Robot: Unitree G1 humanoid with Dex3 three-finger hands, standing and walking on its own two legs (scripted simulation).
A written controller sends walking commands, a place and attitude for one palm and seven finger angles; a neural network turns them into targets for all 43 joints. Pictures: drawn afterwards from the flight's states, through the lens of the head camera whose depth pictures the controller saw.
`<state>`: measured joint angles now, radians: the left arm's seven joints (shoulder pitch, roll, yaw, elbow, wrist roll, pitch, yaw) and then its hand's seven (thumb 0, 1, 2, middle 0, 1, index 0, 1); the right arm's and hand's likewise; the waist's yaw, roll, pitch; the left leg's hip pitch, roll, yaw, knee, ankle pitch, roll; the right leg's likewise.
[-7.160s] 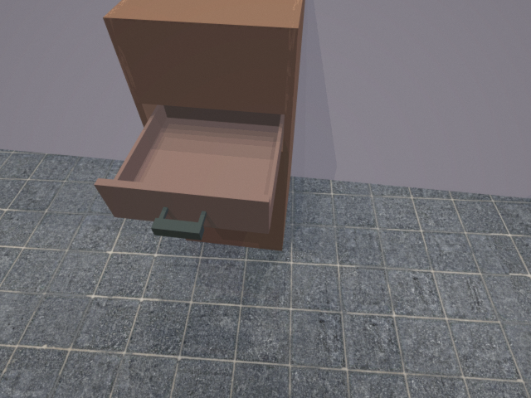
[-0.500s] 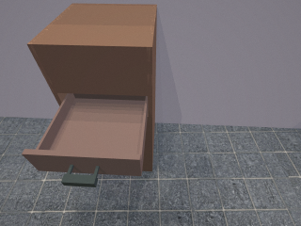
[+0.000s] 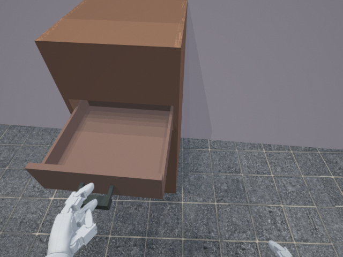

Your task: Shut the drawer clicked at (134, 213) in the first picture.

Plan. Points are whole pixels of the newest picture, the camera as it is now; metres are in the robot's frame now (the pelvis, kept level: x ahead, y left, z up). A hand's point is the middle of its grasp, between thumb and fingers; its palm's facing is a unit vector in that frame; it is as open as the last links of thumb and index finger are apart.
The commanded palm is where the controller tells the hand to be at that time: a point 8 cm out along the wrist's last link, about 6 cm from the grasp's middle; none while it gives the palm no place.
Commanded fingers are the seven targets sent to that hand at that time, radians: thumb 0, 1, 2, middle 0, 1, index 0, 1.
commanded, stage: raise the hand and make a fist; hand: left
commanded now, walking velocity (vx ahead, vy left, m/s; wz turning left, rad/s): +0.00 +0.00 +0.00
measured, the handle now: (93, 194) +0.32 +0.23 -0.09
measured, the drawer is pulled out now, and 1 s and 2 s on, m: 0.30 0.30 0.30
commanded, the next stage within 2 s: bring the fist close to the handle in 1.68 s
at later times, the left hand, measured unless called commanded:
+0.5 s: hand (96, 253) +0.15 +0.17 -0.03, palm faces -0.09 -0.99 -0.07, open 4.4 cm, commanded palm +0.11 +0.23 -0.02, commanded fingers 0.00 0.90 0.90 -0.94 -1.10 -0.94 -1.10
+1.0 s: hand out of the picture +0.14 +0.19 -0.01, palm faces -0.06 -1.00 -0.04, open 3.1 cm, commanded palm +0.10 +0.25 +0.00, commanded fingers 0.00 0.90 0.90 -1.40 -1.60 -1.40 -1.60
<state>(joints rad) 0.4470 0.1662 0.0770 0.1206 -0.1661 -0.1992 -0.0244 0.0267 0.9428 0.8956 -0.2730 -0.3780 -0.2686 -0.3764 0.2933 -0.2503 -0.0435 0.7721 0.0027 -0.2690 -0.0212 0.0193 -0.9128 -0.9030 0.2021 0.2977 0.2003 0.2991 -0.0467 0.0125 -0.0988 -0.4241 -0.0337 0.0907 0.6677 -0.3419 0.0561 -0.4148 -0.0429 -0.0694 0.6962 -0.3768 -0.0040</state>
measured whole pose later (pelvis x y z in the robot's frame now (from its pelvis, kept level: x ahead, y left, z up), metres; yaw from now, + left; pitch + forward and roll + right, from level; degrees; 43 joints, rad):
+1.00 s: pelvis -0.03 +0.00 -0.06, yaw +1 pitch +13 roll -3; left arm 0.58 0.25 0.19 -0.12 -0.29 -0.39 -0.36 0.02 0.90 0.90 -1.25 -1.43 -1.24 -1.43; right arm 0.18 -0.21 -0.02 0.53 0.04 -0.27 -0.03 0.02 -0.90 -0.90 0.20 0.30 0.20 0.30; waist -0.01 0.02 -0.14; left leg -0.85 0.02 0.02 1.12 -0.50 0.05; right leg -0.78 -0.01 -0.13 1.05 -0.50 -0.03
